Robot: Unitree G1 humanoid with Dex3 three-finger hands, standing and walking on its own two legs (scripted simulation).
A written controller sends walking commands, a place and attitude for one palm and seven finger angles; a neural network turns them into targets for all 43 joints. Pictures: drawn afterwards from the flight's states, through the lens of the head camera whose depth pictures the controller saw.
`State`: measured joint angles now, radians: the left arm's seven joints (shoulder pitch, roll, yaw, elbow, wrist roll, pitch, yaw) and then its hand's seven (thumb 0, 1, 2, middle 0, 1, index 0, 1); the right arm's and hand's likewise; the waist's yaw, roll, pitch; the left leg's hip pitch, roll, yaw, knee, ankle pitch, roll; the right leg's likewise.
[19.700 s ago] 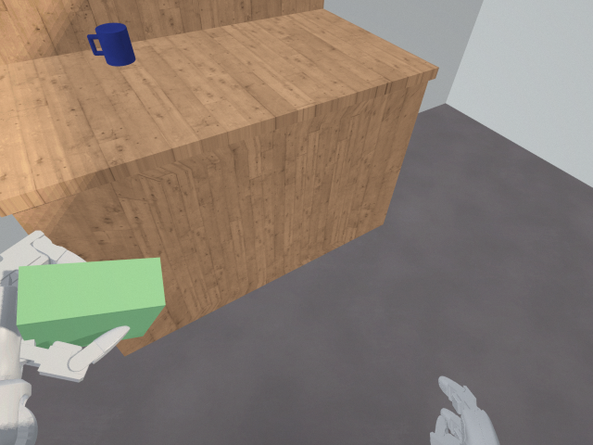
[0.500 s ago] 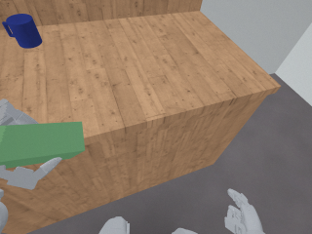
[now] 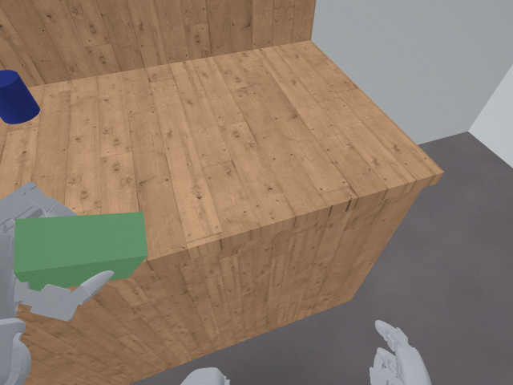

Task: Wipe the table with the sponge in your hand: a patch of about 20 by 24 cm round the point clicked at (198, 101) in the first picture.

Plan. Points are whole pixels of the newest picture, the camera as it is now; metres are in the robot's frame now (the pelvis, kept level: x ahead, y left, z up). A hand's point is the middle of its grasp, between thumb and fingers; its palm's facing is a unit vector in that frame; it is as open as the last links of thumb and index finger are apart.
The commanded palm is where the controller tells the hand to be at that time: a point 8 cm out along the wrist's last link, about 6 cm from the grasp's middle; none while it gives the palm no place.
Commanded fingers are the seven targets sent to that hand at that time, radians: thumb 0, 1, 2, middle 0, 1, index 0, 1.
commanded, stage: come to a stop and stand still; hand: left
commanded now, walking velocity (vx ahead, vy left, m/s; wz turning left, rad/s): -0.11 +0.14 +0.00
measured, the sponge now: (100, 252) +0.23 +0.20 +0.15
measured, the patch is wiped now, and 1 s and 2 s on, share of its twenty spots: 0.00 0.00 0.00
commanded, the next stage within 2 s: look again from close up in 1.26 s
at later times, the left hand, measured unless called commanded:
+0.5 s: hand (40, 236) +0.23 +0.26 +0.18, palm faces +0.42 -0.84 -0.34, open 9.3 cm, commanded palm +0.18 +0.30 +0.19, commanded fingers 0.00 0.10 1.30 -1.20 -1.60 -1.20 -1.60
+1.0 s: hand (15, 190) +0.29 +0.32 +0.19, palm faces +0.43 -0.82 -0.37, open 9.3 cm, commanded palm +0.22 +0.33 +0.19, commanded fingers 0.00 0.10 1.30 -1.20 -1.60 -1.20 -1.60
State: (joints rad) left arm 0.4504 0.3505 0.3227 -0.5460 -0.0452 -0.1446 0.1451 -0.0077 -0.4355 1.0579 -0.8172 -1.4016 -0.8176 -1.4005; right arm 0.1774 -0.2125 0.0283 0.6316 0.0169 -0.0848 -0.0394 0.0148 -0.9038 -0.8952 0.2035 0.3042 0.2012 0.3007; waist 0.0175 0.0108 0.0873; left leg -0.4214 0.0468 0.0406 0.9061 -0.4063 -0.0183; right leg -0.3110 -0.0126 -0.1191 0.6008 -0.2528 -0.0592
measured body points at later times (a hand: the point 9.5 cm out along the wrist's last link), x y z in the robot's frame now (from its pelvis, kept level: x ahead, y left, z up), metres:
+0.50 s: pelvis +0.02 +0.02 +0.01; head +0.02 +0.03 +0.46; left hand +0.20 +0.30 +0.20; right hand +0.19 -0.20 -0.06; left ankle +0.05 +0.12 -0.73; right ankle +0.05 -0.09 -0.73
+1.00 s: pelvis +0.05 +0.05 +0.01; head +0.08 +0.09 +0.46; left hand +0.26 +0.36 +0.21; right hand +0.22 -0.17 -0.06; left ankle +0.05 +0.12 -0.73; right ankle +0.05 -0.08 -0.73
